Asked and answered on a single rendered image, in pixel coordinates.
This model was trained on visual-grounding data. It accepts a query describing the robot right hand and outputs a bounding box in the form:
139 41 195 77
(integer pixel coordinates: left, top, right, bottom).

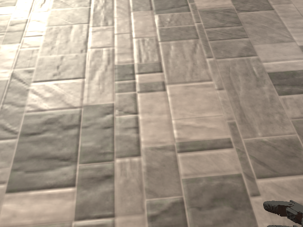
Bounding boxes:
263 200 303 227

